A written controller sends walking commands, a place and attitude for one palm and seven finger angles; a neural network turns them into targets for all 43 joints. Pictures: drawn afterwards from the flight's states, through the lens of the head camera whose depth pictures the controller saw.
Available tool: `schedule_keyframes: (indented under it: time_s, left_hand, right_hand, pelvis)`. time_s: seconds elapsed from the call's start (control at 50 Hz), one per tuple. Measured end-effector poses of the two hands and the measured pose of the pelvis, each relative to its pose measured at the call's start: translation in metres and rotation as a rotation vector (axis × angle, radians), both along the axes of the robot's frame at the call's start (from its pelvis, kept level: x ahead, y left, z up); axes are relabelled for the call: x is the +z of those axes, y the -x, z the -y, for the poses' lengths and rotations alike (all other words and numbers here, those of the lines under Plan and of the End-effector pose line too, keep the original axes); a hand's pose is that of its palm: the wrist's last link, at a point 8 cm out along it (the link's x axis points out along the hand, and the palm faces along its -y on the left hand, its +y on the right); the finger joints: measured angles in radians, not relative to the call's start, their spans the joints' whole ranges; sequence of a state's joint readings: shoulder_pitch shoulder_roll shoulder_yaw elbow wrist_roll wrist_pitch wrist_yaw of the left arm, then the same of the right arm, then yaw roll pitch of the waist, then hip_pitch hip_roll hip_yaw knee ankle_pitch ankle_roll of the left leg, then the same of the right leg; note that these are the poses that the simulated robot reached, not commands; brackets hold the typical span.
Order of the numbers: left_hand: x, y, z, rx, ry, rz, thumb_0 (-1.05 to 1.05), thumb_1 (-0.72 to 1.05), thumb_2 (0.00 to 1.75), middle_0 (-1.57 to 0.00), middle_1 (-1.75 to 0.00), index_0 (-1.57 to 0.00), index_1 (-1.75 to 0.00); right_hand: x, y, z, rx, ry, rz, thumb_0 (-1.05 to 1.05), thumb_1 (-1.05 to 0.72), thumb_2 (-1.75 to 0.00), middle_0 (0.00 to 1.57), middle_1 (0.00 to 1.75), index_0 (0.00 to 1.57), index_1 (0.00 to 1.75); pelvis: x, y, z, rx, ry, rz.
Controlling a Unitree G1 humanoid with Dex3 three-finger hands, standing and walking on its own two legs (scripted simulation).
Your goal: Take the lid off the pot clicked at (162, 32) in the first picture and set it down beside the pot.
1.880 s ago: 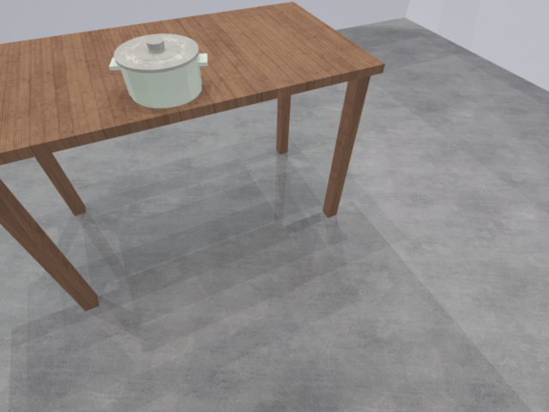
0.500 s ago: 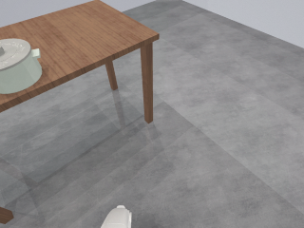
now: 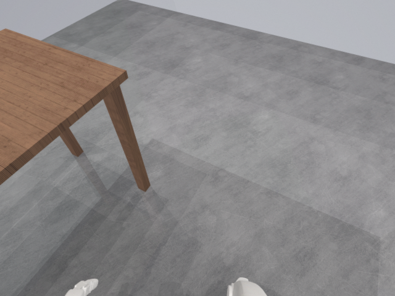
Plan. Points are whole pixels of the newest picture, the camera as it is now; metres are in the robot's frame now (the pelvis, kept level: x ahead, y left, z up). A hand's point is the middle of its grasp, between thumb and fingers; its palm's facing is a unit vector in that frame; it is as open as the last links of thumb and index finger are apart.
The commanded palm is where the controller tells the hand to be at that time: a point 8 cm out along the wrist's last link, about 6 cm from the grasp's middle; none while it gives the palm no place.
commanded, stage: turn to face it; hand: left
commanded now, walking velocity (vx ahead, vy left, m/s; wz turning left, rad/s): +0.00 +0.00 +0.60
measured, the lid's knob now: out of the picture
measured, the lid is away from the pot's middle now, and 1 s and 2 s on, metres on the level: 0.00 0.00 0.00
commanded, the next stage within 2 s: take the last steps up to it in 1.84 s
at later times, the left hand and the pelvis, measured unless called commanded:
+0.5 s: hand out of the picture +0.12 +0.21 -0.18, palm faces +0.22 -0.96 -0.18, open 7.3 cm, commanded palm none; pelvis +0.07 +0.01 -0.01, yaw +12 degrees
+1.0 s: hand out of the picture +0.03 +0.16 -0.14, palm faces +0.52 -0.80 -0.30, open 7.4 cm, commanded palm none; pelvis +0.07 -0.05 +0.00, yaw +31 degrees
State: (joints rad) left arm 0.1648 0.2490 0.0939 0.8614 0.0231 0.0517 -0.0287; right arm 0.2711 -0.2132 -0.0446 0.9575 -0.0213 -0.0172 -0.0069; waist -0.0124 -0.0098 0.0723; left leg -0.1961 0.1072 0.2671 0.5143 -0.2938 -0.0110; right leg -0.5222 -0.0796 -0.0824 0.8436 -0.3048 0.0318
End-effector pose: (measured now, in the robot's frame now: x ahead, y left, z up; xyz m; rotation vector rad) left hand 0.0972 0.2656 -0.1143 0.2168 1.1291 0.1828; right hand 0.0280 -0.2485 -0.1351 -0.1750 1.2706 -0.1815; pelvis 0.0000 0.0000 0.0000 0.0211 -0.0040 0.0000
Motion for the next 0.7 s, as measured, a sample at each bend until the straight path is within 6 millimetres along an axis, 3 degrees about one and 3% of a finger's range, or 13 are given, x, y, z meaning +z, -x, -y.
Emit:
schedule_keyframes:
  time_s: [0.1,0.16,0.24,0.32,0.44,0.58,0.7]
  left_hand:
    - [-0.001,-0.071,0.028,-0.111,-0.033,0.089,0.00,0.91,0.90,-0.19,-0.29,-0.20,-0.30]
    - [0.000,-0.088,0.047,-0.122,-0.006,0.107,0.00,0.91,0.90,-0.19,-0.29,-0.20,-0.30]
    - [-0.002,-0.092,0.061,-0.080,0.047,0.105,0.00,0.91,0.90,-0.19,-0.29,-0.20,-0.30]
    - [-0.013,-0.079,0.058,-0.002,0.097,0.088,0.00,0.91,0.90,-0.20,-0.30,-0.21,-0.30]
    - [-0.042,-0.033,0.025,0.147,0.121,-0.007,0.00,0.91,0.90,-0.20,-0.30,-0.21,-0.30]
    - [-0.024,0.017,-0.004,0.284,0.059,-0.091,0.01,0.91,0.90,-0.19,-0.29,-0.20,-0.30]
    - [-0.006,0.036,-0.006,0.368,-0.002,-0.071,0.01,0.91,0.90,-0.19,-0.29,-0.20,-0.30]
  right_hand:
    - [-0.022,0.028,0.021,-0.090,-0.006,-0.117,0.00,-0.91,-0.90,0.20,0.30,0.20,0.30]
    - [-0.022,0.031,0.020,-0.103,-0.013,-0.182,0.00,-0.91,-0.90,0.19,0.30,0.20,0.30]
    - [-0.012,0.017,0.008,-0.076,-0.030,-0.202,0.01,-0.91,-0.90,0.19,0.30,0.20,0.30]
    - [-0.006,-0.012,-0.009,-0.014,-0.037,-0.176,0.00,-0.91,-0.90,0.19,0.30,0.20,0.30]
    - [-0.006,-0.064,-0.029,0.090,-0.009,-0.080,0.00,-0.91,-0.90,0.20,0.30,0.20,0.30]
    - [0.012,-0.114,-0.031,0.201,0.011,-0.018,0.00,-0.90,-0.90,0.20,0.30,0.20,0.30]
    - [0.011,-0.159,-0.013,0.299,0.018,0.016,0.00,-0.90,-0.90,0.20,0.30,0.20,0.30]
  pelvis:
    - [-0.015,-0.029,0.014,-0.007,-0.002,0.002]
    - [-0.011,-0.040,0.016,0.015,0.017,0.007]
    - [-0.004,-0.052,0.015,0.060,0.020,0.009]
    - [-0.003,-0.058,0.008,0.115,0.023,0.009]
    - [-0.014,-0.063,-0.008,0.177,0.038,-0.005]
    - [0.003,-0.068,-0.007,0.249,0.041,-0.010]
    - [0.005,-0.071,0.007,0.326,0.034,-0.003]
